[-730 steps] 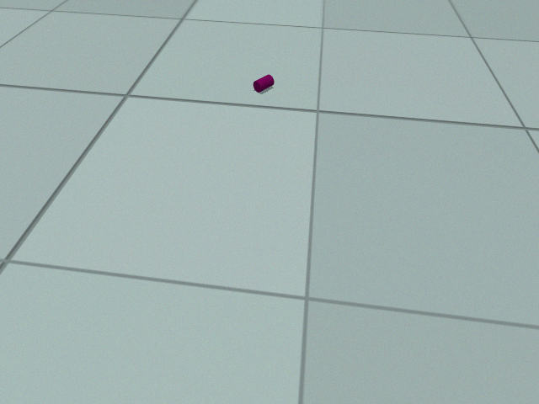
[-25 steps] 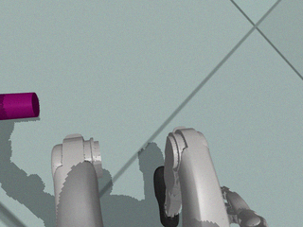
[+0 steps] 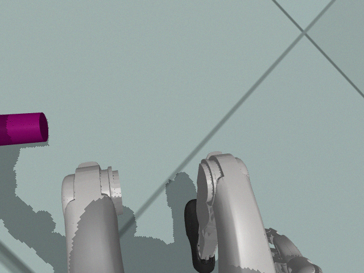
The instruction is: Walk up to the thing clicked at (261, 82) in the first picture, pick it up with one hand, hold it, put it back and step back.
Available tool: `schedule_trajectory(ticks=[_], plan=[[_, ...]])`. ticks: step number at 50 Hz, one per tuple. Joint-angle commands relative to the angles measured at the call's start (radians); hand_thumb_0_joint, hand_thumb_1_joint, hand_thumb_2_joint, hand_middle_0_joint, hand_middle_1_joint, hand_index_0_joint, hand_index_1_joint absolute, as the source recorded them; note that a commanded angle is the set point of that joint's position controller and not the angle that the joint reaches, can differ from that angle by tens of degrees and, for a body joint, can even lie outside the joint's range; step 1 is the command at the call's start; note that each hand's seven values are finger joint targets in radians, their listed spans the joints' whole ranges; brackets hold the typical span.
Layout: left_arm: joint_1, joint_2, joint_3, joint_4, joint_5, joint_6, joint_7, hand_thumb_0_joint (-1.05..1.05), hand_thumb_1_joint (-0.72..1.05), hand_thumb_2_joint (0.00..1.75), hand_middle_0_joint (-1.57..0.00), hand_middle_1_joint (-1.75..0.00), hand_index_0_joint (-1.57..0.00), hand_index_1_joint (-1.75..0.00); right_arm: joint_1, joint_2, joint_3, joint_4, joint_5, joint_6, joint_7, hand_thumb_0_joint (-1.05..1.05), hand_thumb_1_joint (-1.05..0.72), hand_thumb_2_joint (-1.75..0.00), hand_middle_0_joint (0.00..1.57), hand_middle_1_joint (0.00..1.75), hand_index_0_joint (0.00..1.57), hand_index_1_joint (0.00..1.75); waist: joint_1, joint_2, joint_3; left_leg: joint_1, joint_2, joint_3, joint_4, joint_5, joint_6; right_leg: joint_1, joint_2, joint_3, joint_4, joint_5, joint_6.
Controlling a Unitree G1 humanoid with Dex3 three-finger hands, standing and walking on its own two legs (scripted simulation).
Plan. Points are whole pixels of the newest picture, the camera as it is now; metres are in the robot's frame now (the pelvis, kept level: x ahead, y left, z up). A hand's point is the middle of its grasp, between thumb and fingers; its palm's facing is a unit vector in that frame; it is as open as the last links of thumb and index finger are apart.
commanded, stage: rise first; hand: left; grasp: from above
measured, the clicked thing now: (16, 129) +0.42 +0.37 -0.27
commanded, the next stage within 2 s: approach in 0.62 s
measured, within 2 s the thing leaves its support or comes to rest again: neither
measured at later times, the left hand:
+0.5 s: hand out of the picture +0.37 +0.40 -0.14, palm faces -0.46 -0.12 -0.88, open 12.4 cm
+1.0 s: hand out of the picture +0.40 +0.38 -0.15, palm faces -0.45 -0.07 -0.89, open 12.7 cm
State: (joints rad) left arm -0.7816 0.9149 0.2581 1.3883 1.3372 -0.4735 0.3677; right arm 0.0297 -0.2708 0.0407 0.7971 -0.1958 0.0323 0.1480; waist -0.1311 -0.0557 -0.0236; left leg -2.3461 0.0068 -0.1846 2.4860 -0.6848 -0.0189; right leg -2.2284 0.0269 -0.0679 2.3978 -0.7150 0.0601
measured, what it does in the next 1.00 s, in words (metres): stands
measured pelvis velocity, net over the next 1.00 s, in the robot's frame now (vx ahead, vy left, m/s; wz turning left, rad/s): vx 0.00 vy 0.00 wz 0.00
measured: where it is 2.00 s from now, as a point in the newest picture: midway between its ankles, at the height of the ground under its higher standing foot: (156, 256)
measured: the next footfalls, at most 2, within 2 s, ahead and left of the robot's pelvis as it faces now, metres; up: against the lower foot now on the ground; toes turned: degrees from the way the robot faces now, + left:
none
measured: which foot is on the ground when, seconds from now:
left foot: down 0.00-1.00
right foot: down 0.00-1.00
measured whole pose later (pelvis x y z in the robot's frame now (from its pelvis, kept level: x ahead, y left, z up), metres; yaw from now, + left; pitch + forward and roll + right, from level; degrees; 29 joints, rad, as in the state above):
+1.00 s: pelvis +0.00 +0.00 +0.01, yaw +0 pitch +31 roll -10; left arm -0.89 0.88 0.14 1.41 1.35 -0.42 0.37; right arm 0.06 -0.26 0.05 0.79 -0.18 0.00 0.14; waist -0.16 -0.06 -0.05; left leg -2.35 0.00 -0.17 2.46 -0.67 -0.01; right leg -2.23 0.02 -0.06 2.38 -0.71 0.06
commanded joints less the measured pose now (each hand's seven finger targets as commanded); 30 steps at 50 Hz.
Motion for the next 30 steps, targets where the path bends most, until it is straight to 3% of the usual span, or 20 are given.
schedule_trajectory(ticks=[1, 3, 6, 9, 12, 14, 19, 21, 23, 30], plan=[[-0.242, 0.358, 0.067, -0.169, -0.024, -0.005, 0.041, 0.0, -0.32, 0.83, -0.3, -0.82, -0.29, -0.83, 0.148, -0.254, -0.085, -0.019, 0.003, -0.009, -0.012, 0.0, -0.9, -0.9, 0.2, 0.3, 0.2, 0.3, 0.03, 0.338, -0.675, 0.561, -0.014, 0.121, -0.264, 0.159, 0.043, 0.226, 0.022, -0.092, -0.237, 0.178, -0.089], [-0.24, 0.346, 0.065, -0.186, -0.023, 0.0, 0.04, 0.0, -0.32, 0.83, -0.3, -0.82, -0.29, -0.83, 0.155, -0.251, -0.085, -0.018, -0.002, -0.009, -0.011, 0.0, -0.9, -0.9, 0.2, 0.3, 0.2, 0.3, 0.033, 0.356, -0.699, 0.595, -0.013, 0.121, -0.266, 0.191, 0.043, 0.233, 0.022, -0.094, -0.231, 0.199, -0.087], [-0.231, 0.307, 0.046, -0.145, -0.036, 0.008, 0.039, 0.0, -0.3, 0.8, -0.31, -0.82, -0.31, -0.82, 0.15, -0.247, -0.088, -0.017, 0.008, -0.009, -0.012, 0.0, -0.91, -0.9, 0.2, 0.3, 0.2, 0.3, 0.02, 0.316, -0.647, 0.551, -0.014, 0.121, -0.274, 0.161, 0.044, 0.21, 0.022, -0.096, -0.239, 0.178, -0.089], [-0.256, 0.35, 0.065, -0.195, -0.024, 0.015, 0.035, 0.0, -0.31, 0.81, -0.3, -0.82, -0.3, -0.82, 0.156, -0.254, -0.089, -0.018, 0.005, -0.009, -0.013, 0.0, -0.9, -0.9, 0.2, 0.3, 0.2, 0.3, 0.036, 0.359, -0.699, 0.608, -0.012, 0.12, -0.273, 0.208, 0.043, 0.223, 0.02, -0.097, -0.231, 0.211, -0.087], [-0.22, 0.298, 0.033, -0.143, -0.028, 0.022, 0.022, 0.0, -0.29, 0.8, -0.31, -0.82, -0.31, -0.82, 0.158, -0.248, -0.089, -0.018, 0.011, -0.008, -0.009, 0.0, -0.91, -0.9, 0.2, 0.3, 0.2, 0.3, 0.017, 0.316, -0.662, 0.581, -0.013, 0.116, -0.28, 0.193, 0.045, 0.213, 0.023, -0.1, -0.239, 0.205, -0.089], [-0.238, 0.325, 0.051, -0.173, -0.035, 0.019, 0.02, 0.0, -0.28, 0.79, -0.31, -0.82, -0.32, -0.82, 0.158, -0.252, -0.088, -0.025, 0.01, -0.008, -0.01, 0.0, -0.9, -0.9, 0.2, 0.3, 0.2, 0.3, 0.025, 0.325, -0.671, 0.577, -0.015, 0.119, -0.279, 0.191, 0.047, 0.229, 0.02, -0.098, -0.238, 0.203, -0.087], [-0.227, 0.288, 0.025, -0.146, -0.041, 0.016, 0.009, 0.0, -0.26, 0.77, -0.33, -0.81, -0.34, -0.8, 0.152, -0.246, -0.086, -0.028, 0.016, -0.009, -0.009, 0.0, -0.9, -0.9, 0.2, 0.3, 0.2, 0.3, 0.01, 0.294, -0.622, 0.535, -0.015, 0.12, -0.288, 0.145, 0.047, 0.223, 0.021, -0.096, -0.256, 0.172, -0.088], [-0.266, 0.313, 0.022, -0.181, -0.03, 0.008, 0.009, 0.0, -0.26, 0.77, -0.34, -0.8, -0.34, -0.8, 0.152, -0.246, -0.082, -0.027, 0.015, -0.009, -0.01, 0.0, -0.91, -0.9, 0.2, 0.3, 0.2, 0.3, 0.013, 0.331, -0.655, 0.563, -0.014, 0.119, -0.281, 0.159, 0.045, 0.224, 0.021, -0.095, -0.249, 0.181, -0.088], [-0.258, 0.336, 0.047, -0.177, -0.026, 0.002, 0.014, 0.0, -0.25, 0.76, -0.35, -0.79, -0.35, -0.78, 0.158, -0.253, -0.082, -0.029, 0.015, -0.008, -0.01, 0.0, -0.9, -0.9, 0.2, 0.3, 0.2, 0.3, 0.021, 0.333, -0.671, 0.584, -0.012, 0.114, -0.283, 0.186, 0.045, 0.228, 0.021, -0.097, -0.24, 0.195, -0.087], [-0.26, 0.312, 0.028, -0.131, -0.018, 0.004, 0.032, 0.0, -0.23, 0.75, -0.35, -0.79, -0.36, -0.79, 0.146, -0.247, -0.077, -0.026, 0.015, -0.017, -0.013, 0.0, -0.9, -0.9, 0.2, 0.3, 0.2, 0.3, 0.013, 0.339, -0.615, 0.551, -0.016, 0.121, -0.295, 0.13, 0.041, 0.195, 0.019, -0.098, -0.245, 0.153, -0.09]])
